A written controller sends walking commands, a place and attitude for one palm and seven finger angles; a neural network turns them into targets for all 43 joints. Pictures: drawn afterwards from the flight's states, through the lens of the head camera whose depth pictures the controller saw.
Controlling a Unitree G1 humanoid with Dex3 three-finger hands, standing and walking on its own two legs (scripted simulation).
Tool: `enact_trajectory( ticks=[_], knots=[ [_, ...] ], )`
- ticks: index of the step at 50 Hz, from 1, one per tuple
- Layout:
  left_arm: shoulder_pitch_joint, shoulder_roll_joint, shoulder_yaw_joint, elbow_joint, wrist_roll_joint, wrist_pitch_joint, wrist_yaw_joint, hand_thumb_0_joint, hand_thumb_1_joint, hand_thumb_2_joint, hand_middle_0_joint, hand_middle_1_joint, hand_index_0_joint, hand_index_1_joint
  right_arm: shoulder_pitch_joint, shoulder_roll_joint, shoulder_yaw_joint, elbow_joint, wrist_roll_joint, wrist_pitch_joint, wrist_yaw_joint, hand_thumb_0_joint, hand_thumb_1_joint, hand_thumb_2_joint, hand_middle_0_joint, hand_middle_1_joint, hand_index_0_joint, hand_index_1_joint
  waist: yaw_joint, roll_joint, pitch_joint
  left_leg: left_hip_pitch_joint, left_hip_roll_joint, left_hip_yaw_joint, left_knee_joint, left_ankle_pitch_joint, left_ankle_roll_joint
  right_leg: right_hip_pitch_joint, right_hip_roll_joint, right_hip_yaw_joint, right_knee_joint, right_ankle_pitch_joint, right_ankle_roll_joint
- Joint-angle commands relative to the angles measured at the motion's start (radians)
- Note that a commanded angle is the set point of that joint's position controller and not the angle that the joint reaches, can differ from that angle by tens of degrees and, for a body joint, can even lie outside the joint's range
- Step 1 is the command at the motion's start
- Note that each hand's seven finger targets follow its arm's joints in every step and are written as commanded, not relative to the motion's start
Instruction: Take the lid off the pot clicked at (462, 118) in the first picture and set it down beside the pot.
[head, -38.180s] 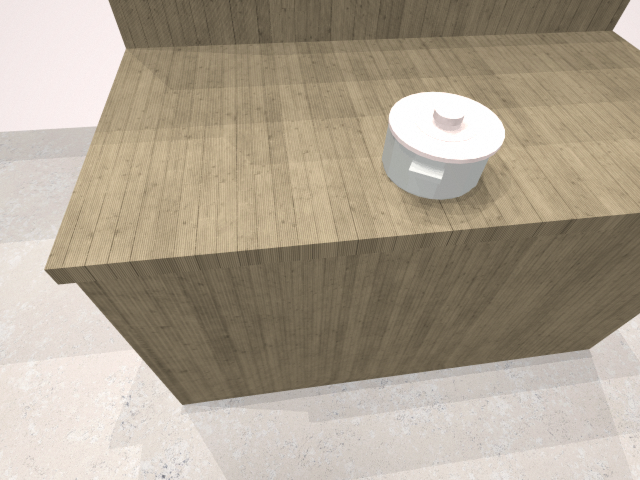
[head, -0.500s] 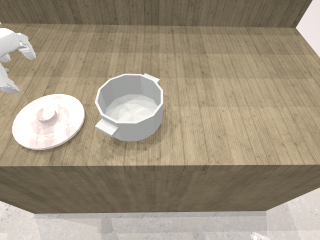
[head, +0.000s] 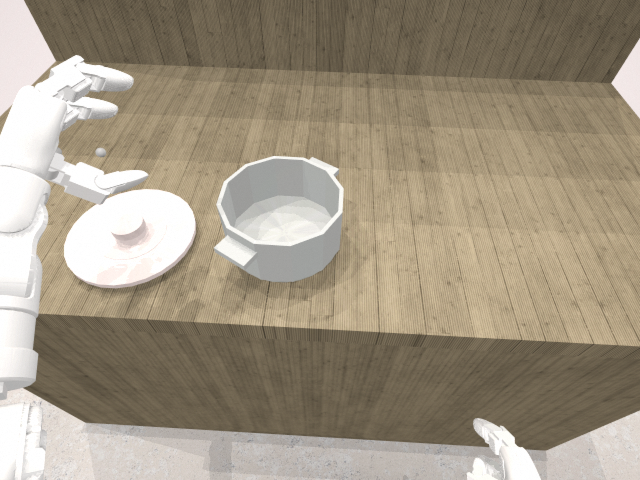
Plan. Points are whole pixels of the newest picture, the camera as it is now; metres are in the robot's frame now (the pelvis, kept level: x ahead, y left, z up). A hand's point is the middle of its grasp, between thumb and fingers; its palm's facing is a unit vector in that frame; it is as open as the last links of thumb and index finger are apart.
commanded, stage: draw the hand back to the body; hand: left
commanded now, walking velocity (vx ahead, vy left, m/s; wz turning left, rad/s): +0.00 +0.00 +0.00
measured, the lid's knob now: (127, 225) +0.43 +0.34 +0.03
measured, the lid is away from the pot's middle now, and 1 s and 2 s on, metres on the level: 0.23 0.23 0.23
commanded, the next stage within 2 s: step back with the hand held close in 1.64 s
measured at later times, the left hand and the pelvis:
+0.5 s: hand (105, 167) +0.34 +0.24 +0.23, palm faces +0.53 -0.81 -0.25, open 9.4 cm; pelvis +0.03 -0.05 +0.00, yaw -1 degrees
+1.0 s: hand (115, 232) +0.27 +0.21 +0.22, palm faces +0.50 -0.83 -0.26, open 7.5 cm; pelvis +0.02 -0.06 +0.00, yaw -1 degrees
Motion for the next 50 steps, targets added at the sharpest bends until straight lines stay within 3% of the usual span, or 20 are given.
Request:
enact_trajectory(
  ticks=[1,2,3,5,6,9,12,16,18,21,24,26,30,31,34,38,39,42,46,50],
  knots=[
    [-0.414,0.320,0.280,-0.334,-0.166,-0.086,0.235,0.000,-0.035,0.800,-0.405,-0.712,-0.405,-0.712,-0.051,-0.173,-0.063,-0.070,-0.027,-0.110,-0.036,0.000,-0.900,-0.900,0.200,0.300,0.200,0.300,-0.043,0.132,-0.289,0.303,0.109,-0.134,-0.119,-0.032,-0.044,-0.034,0.022,0.014,-0.065,0.084,-0.051],
    [-0.392,0.291,0.284,-0.390,-0.168,-0.102,0.249,0.000,-0.010,0.803,-0.399,-0.701,-0.399,-0.701,-0.062,-0.158,-0.060,-0.079,-0.033,-0.125,-0.033,0.000,-0.900,-0.900,0.200,0.300,0.200,0.300,-0.032,0.201,-0.325,0.321,0.103,-0.136,-0.117,0.039,-0.053,-0.014,0.027,0.010,-0.059,0.110,-0.053],
    [-0.339,0.222,0.251,-0.383,-0.177,-0.105,0.257,0.000,0.015,0.806,-0.394,-0.690,-0.394,-0.690,-0.070,-0.147,-0.062,-0.072,-0.035,-0.138,-0.030,0.000,-0.900,-0.900,0.200,0.300,0.200,0.300,-0.033,0.224,-0.291,0.321,0.108,-0.129,-0.108,0.062,-0.058,-0.020,0.027,0.005,-0.053,0.118,-0.054],
    [-0.213,0.165,0.247,-0.356,-0.198,-0.096,0.266,0.000,0.064,0.811,-0.383,-0.668,-0.383,-0.668,-0.068,-0.145,-0.068,-0.063,-0.037,-0.151,-0.022,0.000,-0.900,-0.900,0.200,0.300,0.200,0.300,-0.027,0.181,-0.249,0.285,0.104,-0.109,-0.098,0.081,-0.055,-0.004,0.029,0.001,-0.053,0.141,-0.053],
    [-0.181,0.198,0.285,-0.383,-0.203,-0.102,0.272,0.000,0.088,0.814,-0.378,-0.658,-0.378,-0.658,-0.067,-0.153,-0.074,-0.057,-0.038,-0.155,-0.020,0.000,-0.900,-0.900,0.200,0.300,0.200,0.300,-0.027,0.129,-0.245,0.266,0.103,-0.093,-0.086,0.113,-0.049,0.028,0.026,0.001,-0.053,0.172,-0.052],
    [-0.108,0.129,0.256,-0.469,-0.217,-0.105,0.267,0.000,0.162,0.821,-0.362,-0.625,-0.362,-0.625,-0.090,-0.145,-0.079,-0.065,-0.035,-0.167,-0.010,0.000,-0.900,-0.900,0.200,0.300,0.200,0.300,-0.021,0.137,-0.267,0.286,0.098,-0.072,-0.062,0.210,-0.045,0.030,0.028,-0.001,-0.038,0.224,-0.046],
    [-0.016,0.152,0.306,-0.471,-0.228,-0.093,0.274,0.000,0.236,0.829,-0.345,-0.593,-0.345,-0.593,-0.089,-0.154,-0.090,-0.056,-0.035,-0.162,-0.008,0.000,-0.900,-0.900,0.200,0.300,0.200,0.300,-0.017,0.042,-0.272,0.269,0.085,-0.047,-0.043,0.252,-0.033,0.059,0.030,0.001,-0.041,0.287,-0.040],
    [0.008,0.131,0.293,-0.548,-0.238,-0.086,0.272,0.000,0.334,0.840,-0.324,-0.549,-0.324,-0.549,-0.109,-0.150,-0.094,-0.050,-0.030,-0.162,-0.008,0.000,-0.900,-0.900,0.200,0.300,0.200,0.300,-0.027,0.079,-0.264,0.290,0.073,-0.023,-0.016,0.274,-0.025,0.062,0.019,0.012,-0.047,0.337,-0.035],
    [0.077,0.132,0.316,-0.540,-0.243,-0.077,0.274,0.000,0.384,0.845,-0.313,-0.528,-0.313,-0.528,-0.112,-0.149,-0.098,-0.049,-0.030,-0.160,-0.009,0.000,-0.900,-0.900,0.200,0.300,0.200,0.300,-0.015,0.073,-0.259,0.293,0.066,-0.012,-0.011,0.273,-0.021,0.064,0.021,0.013,-0.051,0.354,-0.032],
    [0.103,0.125,0.319,-0.555,-0.250,-0.076,0.274,0.000,0.457,0.853,-0.297,-0.495,-0.297,-0.495,-0.125,-0.148,-0.099,-0.045,-0.030,-0.158,-0.012,0.000,-0.900,-0.900,0.200,0.300,0.200,0.300,-0.020,0.013,-0.247,0.288,0.056,-0.002,-0.005,0.279,-0.016,0.079,0.016,0.017,-0.057,0.400,-0.026],
    [0.127,0.105,0.310,-0.575,-0.254,-0.073,0.271,0.000,0.531,0.861,-0.281,-0.463,-0.281,-0.463,-0.142,-0.141,-0.097,-0.048,-0.029,-0.161,-0.015,0.000,-0.900,-0.900,0.200,0.300,0.200,0.300,-0.013,0.049,-0.221,0.301,0.052,0.005,-0.007,0.261,-0.013,0.058,0.016,0.024,-0.064,0.386,-0.024],
    [0.166,0.128,0.345,-0.622,-0.257,-0.083,0.276,0.000,0.580,0.866,-0.270,-0.441,-0.270,-0.441,-0.149,-0.138,-0.100,-0.052,-0.033,-0.166,-0.014,0.000,-0.900,-0.900,0.200,0.300,0.200,0.300,-0.009,0.031,-0.245,0.312,0.050,0.009,-0.002,0.281,-0.011,0.084,0.011,0.026,-0.062,0.427,-0.021],
    [0.244,0.092,0.342,-0.608,-0.267,-0.072,0.264,0.000,0.679,0.876,-0.248,-0.398,-0.248,-0.398,-0.165,-0.131,-0.100,-0.054,-0.034,-0.159,-0.014,0.000,-0.900,-0.900,0.200,0.300,0.200,0.300,-0.001,-0.001,-0.202,0.290,0.049,0.021,-0.003,0.252,-0.010,0.071,0.007,0.038,-0.073,0.434,-0.014],
    [0.249,0.076,0.329,-0.623,-0.269,-0.078,0.263,0.000,0.703,0.879,-0.243,-0.387,-0.243,-0.387,-0.167,-0.129,-0.100,-0.056,-0.034,-0.161,-0.013,0.000,-0.900,-0.900,0.200,0.300,0.200,0.300,-0.010,0.003,-0.193,0.292,0.049,0.020,-0.006,0.249,-0.011,0.070,0.005,0.036,-0.078,0.428,-0.014],
    [0.254,0.076,0.333,-0.699,-0.270,-0.085,0.263,0.000,0.777,0.887,-0.227,-0.354,-0.227,-0.354,-0.180,-0.121,-0.096,-0.066,-0.036,-0.167,-0.014,0.000,-0.900,-0.900,0.200,0.300,0.200,0.300,0.002,0.059,-0.216,0.317,0.049,0.018,-0.014,0.246,-0.012,0.070,0.007,0.040,-0.083,0.403,-0.017],
    [0.369,0.045,0.342,-0.670,-0.278,-0.079,0.263,0.000,0.875,0.897,-0.205,-0.311,-0.205,-0.311,-0.185,-0.118,-0.097,-0.062,-0.041,-0.167,-0.017,0.000,-0.900,-0.900,0.200,0.300,0.200,0.300,0.007,-0.012,-0.178,0.302,0.051,0.020,-0.017,0.242,-0.010,0.062,0.010,0.038,-0.088,0.412,-0.012],
    [0.345,0.024,0.316,-0.691,-0.276,-0.079,0.258,0.000,0.900,0.900,-0.200,-0.300,-0.200,-0.300,-0.190,-0.116,-0.095,-0.065,-0.041,-0.165,-0.016,0.000,-0.900,-0.900,0.200,0.300,0.200,0.300,0.002,0.000,-0.171,0.303,0.048,0.018,-0.023,0.225,-0.011,0.054,0.010,0.039,-0.094,0.384,-0.012],
    [0.368,0.010,0.307,-0.736,-0.276,-0.095,0.262,0.000,0.900,0.900,-0.200,-0.300,-0.200,-0.300,-0.199,-0.109,-0.094,-0.067,-0.044,-0.177,-0.021,0.000,-0.900,-0.900,0.200,0.300,0.200,0.300,0.004,0.048,-0.169,0.320,0.046,0.016,-0.032,0.191,-0.010,0.036,0.012,0.040,-0.110,0.317,-0.015],
    [0.432,0.015,0.326,-0.779,-0.281,-0.101,0.264,0.000,0.900,0.900,-0.200,-0.300,-0.200,-0.300,-0.207,-0.106,-0.094,-0.071,-0.048,-0.182,-0.022,0.000,-0.900,-0.900,0.200,0.300,0.200,0.300,0.008,0.000,-0.152,0.312,0.050,0.006,-0.038,0.184,-0.010,0.043,0.011,0.041,-0.115,0.303,-0.015],
    [0.486,-0.021,0.299,-0.847,-0.277,-0.108,0.261,0.000,0.900,0.900,-0.200,-0.300,-0.200,-0.300,-0.214,-0.099,-0.092,-0.078,-0.053,-0.189,-0.019,0.000,-0.900,-0.900,0.200,0.300,0.200,0.300,0.018,0.042,-0.164,0.321,0.051,0.005,-0.044,0.187,-0.016,0.047,0.013,0.040,-0.113,0.291,-0.018]
  ],
)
